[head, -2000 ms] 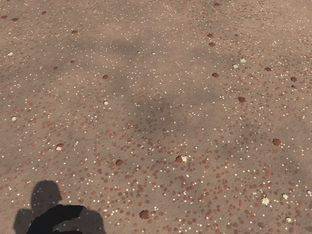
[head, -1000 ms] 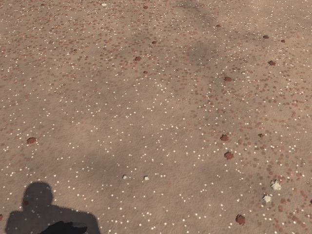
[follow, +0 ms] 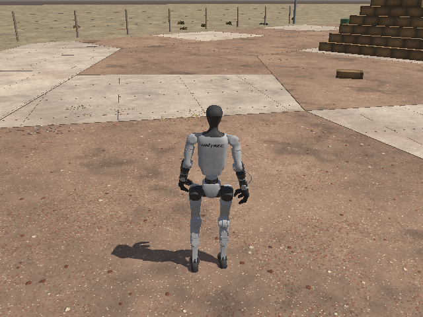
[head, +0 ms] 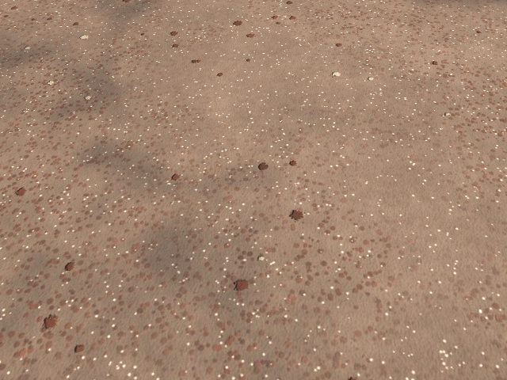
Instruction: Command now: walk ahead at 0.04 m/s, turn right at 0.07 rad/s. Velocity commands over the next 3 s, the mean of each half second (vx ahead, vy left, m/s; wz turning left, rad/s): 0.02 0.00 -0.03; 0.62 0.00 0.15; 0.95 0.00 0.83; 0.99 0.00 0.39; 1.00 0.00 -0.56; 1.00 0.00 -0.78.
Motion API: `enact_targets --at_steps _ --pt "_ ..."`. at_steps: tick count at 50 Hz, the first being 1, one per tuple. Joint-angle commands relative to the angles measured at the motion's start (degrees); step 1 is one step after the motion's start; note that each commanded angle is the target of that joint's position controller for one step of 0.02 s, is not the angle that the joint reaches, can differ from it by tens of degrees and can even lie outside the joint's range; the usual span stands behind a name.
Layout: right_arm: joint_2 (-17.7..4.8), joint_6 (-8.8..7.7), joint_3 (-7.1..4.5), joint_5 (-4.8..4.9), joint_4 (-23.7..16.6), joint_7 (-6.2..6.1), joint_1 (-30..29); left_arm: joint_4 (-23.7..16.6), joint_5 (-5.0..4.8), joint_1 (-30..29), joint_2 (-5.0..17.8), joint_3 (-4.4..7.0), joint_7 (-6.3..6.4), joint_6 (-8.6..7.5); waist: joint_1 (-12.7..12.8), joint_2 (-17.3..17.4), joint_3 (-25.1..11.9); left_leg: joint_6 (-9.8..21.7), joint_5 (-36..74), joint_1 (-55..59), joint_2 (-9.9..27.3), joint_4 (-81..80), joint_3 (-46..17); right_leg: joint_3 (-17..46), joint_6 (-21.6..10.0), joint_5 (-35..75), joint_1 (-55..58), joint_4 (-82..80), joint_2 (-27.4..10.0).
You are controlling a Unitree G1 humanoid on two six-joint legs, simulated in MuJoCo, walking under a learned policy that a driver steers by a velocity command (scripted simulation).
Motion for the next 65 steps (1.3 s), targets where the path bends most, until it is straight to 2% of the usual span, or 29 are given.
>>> enact_targets --at_steps 1,3,4,6,10,24,26,27,29,30,32,35,37,38,39,40,41,42,43,45,48,55,58,60,61,62,63,64,65 --pt "-3.08 -0.42 -0.77 -0.02 -0.42 -0.62 5.23 -2.3 -0.84 -1.74 7.96 2.46 0.59 -0.89 -1.27 -7.3 -4.27 -0.07 8.96 6.99 0.04 -8.11 -0.28 10.03 -4.95 8.17 1.98 -5.98 -10.58" --pt "-5.43 -1.16 -0.91 -0.96 -1.0 -0.9 3.47 -1.59 -0.67 -0.31 6.58 2.25 0.48 -0.94 0.17 -5.46 -2.74 0.58 12.92 9.67 5.16 -12.21 -5.36 10.23 -1.84 -0.95 -1.41 -5.3 -8.5" --pt "-7.8 -1.15 -1.75 -0.21 -0.38 -0.75 1.37 -1.05 -0.86 1.58 6.3 2.59 0.11 -0.68 2.53 0.34 1.11 1.61 9.69 2.96 5.03 -11.6 -6.09 7.02 -1.09 -3.69 -0.34 -6.19 -5.1" --pt "-5.15 -1.5 -1.26 -0.08 -0.05 -0.3 0.52 0.56 -0.48 1.75 7.56 3.13 0.02 -0.54 1.74 1.27 2.15 1.71 7.03 -0.19 4.57 -13.51 -5.95 6.58 -1.19 -0.61 3.26 -4.48 -5.33" --pt "-4.86 -1.86 -1.42 0.08 0.94 -0.86 0.44 2.52 -0.51 2.34 7.56 3.51 0.13 -1.16 1.33 0.07 -0.56 2.06 10.37 3.51 4.12 -13.1 -5.4 6.66 -1.38 4.84 4.28 -3.82 -5.87" --pt "-4.24 -1.72 -1.4 0.04 7.34 -1.35 0.46 12.24 -0.82 6.27 7.59 3.71 0.91 -0.68 1.6 -1.31 2.05 3.07 10.14 4.66 4.67 -15.58 -5.99 6.35 -0.21 4.09 5.86 -6.43 -5.88" --pt "-6.62 -1.23 -2.35 -0.28 8.1 -0.96 2.57 13.04 -0.4 7.65 9.22 4.49 0.58 -0.11 0.98 0.79 1.48 5.35 -16.35 4.14 3.28 -16.34 -7.38 3.99 -1.71 -22.96 2.1 -3.37 -2.11" --pt "-7.95 -0.92 -2.84 -0.41 8.07 -0.59 4.03 11.88 0.01 5.16 9.92 4.81 0.04 0.17 -0.32 1.95 5.38 7.46 -27.13 3.4 5.52 -19.07 -11.68 4.12 -2.24 -30.35 -5.0 -1.12 -1.65" --pt "-9.46 -1.32 -3.92 0.13 8.95 -0.55 5.62 7.58 -0.27 -3.3 5.56 3.86 -1.24 -0.57 -2.19 9.65 11.05 12.4 -28.69 6.98 16.53 -29.3 -24.69 -4.54 -0.22 -11.74 -14.98 11.99 -0.88" --pt "-8.66 -1.92 -4.09 -0.28 9.0 -0.5 5.37 6.89 0.19 -4.67 7.16 4.39 -1.53 -1.2 -2.3 7.55 10.21 13.47 -22.91 7.42 19.24 -31.4 -26.84 -3.18 0.09 -9.59 -16.93 17.51 -3.44" --pt "-8.92 -3.5 -4.51 -0.3 7.85 -0.24 1.34 7.74 0.28 -0.75 7.6 4.88 -2.44 -2.5 1.14 4.01 5.98 12.29 -14.06 9.58 17.15 -30.15 -21.57 -2.36 0.04 -8.82 -15.45 18.41 -5.1" --pt "-9.15 -4.7 -4.96 0.66 7.04 0.13 -3.75 8.85 -0.42 4.52 6.13 5.05 -2.95 -3.31 4.77 7.56 5.24 9.82 -12.01 -1.18 11.34 -28.01 -11.02 -6.66 -1.05 -10.49 2.09 8.08 -2.91" --pt "-8.54 -4.51 -5.14 0.43 6.78 0.28 -5.72 12.19 -0.34 13.65 6.21 5.57 -2.11 -3.46 8.8 2.16 6.36 10.12 -15.07 -12.23 8.56 -18.66 -7.42 -11.08 -0.84 -7.47 17.48 0.24 0.16" --pt "-6.38 -4.77 -4.52 -0.51 5.92 0.4 -7.06 14.9 -0.09 21.89 8.09 6.33 -1.35 -4.23 12.11 -4.93 4.11 9.28 -11.33 -20.4 5.27 -4.98 -3.9 -5.35 -1.6 -12.26 28.66 -2.77 -2.73" --pt "-0.11 -5.34 -2.7 -1.48 3.05 0.62 -10.74 15.73 1.49 29.92 12.75 7.06 -0.68 -5.09 14.97 -19.49 0.21 7.22 -9.23 -27.52 -0.72 21.26 1.78 18.4 -3.7 -32.17 32.11 -11.78 -18.52" --pt "1.23 -5.97 -2.36 0.08 0.91 1.24 -8.76 14.2 1.9 24.46 14.07 6.73 -0.57 -5.07 9.74 -18.62 2.52 8.65 -4.67 -38.98 -4.32 31.07 -5.46 41.11 -8.46 -46.53 27.98 -21.91 -26.06" --pt "-2.22 -5.94 -2.87 -0.14 0.56 1.73 -10.73 12.26 1.28 17.63 13.09 6.7 -0.46 -5.05 6.47 -9.26 6.81 9.06 2.21 -41.39 1.35 35.2 -8.18 36.25 -8.47 -44.19 23.14 -21.17 -27.08" --pt "-4.14 -5.98 -3.39 -0.12 1.42 2.56 -9.85 10.83 0.56 13.51 11.27 6.23 -0.78 -5.78 4.64 -4.11 5.63 8.25 8.0 -38.21 2.93 34.01 -8.93 27.74 -6.4 -36.2 20.58 -19.78 -23.42" --pt "-4.07 -5.72 -3.54 -0.37 2.59 3.02 -7.29 10.35 0.29 11.8 10.58 5.96 -0.87 -6.3 2.95 -3.59 3.94 6.93 10.35 -34.42 3.73 32.39 -8.39 20.72 -4.55 -30.07 18.85 -20.68 -20.74" --pt "-3.77 -4.37 -3.64 -1.12 3.28 4.03 -6.64 11.07 0.05 12.49 8.66 5.23 -0.23 -7.25 2.31 -5.1 3.8 4.97 14.37 -32.35 4.12 33.95 -5.96 10.79 -2.47 -20.63 17.11 -22.56 -17.62" --pt "-2.36 -3.03 -3.26 -0.41 1.86 4.29 -11.43 13.06 0.06 17.12 7.43 4.93 -0.42 -7.89 3.39 -3.76 6.8 4.67 18.98 -35.02 3.65 33.12 -3.36 0.02 -0.42 -8.23 16.91 -23.54 -15.23" --pt "-1.25 -3.09 -1.56 -0.6 -4.53 5.3 -24.83 15.31 0.12 21.35 6.57 4.05 0.69 -8.24 4.65 -4.16 11.72 7.26 22.84 -31.43 2.45 14.05 8.19 -15.35 1.66 20.93 21.06 -24.8 -13.8" --pt "-3.14 -2.84 -1.63 -0.27 -4.86 4.62 -21.17 15.22 0.12 20.87 10.65 4.61 2.15 -7.4 0.85 -7.63 5.9 11.31 19.24 -18.38 -4.16 8.48 14.34 -19.4 3.21 66.88 26.33 -13.06 -15.24" --pt "-6.85 -2.66 -3.03 -0.03 -1.71 3.96 -6.71 13.82 0.73 18.12 14.62 5.94 3.01 -5.61 -6.86 -10.81 -1.64 13.77 12.35 -4.74 -7.43 8.49 14.09 -18.82 2.49 81.0 26.9 6.51 -17.4" --pt "-9.84 -2.67 -4.63 0.1 1.77 3.31 5.59 12.38 1.16 15.1 16.03 6.58 2.64 -4.89 -12.03 -11.14 -6.77 15.8 7.09 7.27 -8.05 7.18 11.09 -16.99 0.93 78.01 22.31 21.65 -18.42" --pt "-12.25 -2.84 -6.47 0.13 4.05 2.33 13.7 11.67 1.12 12.66 15.88 6.93 1.59 -4.68 -15.78 -7.64 -9.15 17.95 4.11 20.44 -6.27 0.41 4.81 -16.87 -0.06 56.84 11.61 41.65 -15.2" --pt "-14.26 -2.31 -7.35 0.97 4.25 1.48 8.05 8.54 1.45 7.52 7.46 5.12 0.14 -5.93 -9.78 7.55 -4.12 20.06 0.13 26.43 3.78 -0.89 -13.45 -13.15 0.24 -9.31 -10.97 61.56 -3.8" --pt "-18.43 -1.58 -7.76 -0.85 2.25 2.0 4.2 0.98 -0.65 6.52 6.76 4.59 -0.68 -7.66 -4.47 11.2 -10.31 30.89 -6.69 37.23 11.87 -13.02 -44.07 -0.85 2.16 -15.2 -31.37 72.25 1.36" --pt "-15.73 -1.88 -7.56 -0.93 2.11 1.54 5.59 0.25 0.16 2.82 9.46 4.36 -0.71 -9.04 -5.69 0.25 -7.6 27.98 -9.69 35.09 14.11 -20.16 -45.96 3.79 1.0 -10.9 -34.95 68.16 -3.28"
Next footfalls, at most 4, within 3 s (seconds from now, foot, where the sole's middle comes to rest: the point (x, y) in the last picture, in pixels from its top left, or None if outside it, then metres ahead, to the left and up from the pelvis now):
1.24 left None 0.51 0.08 -0.78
1.68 right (208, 242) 0.98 0.18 -0.78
2.12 left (79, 210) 1.15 0.64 -0.78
2.58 right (83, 126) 1.60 0.72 -0.78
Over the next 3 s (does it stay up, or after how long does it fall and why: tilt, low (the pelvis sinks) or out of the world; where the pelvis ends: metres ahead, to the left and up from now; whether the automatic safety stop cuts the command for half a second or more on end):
stays up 1.79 0.81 -0.03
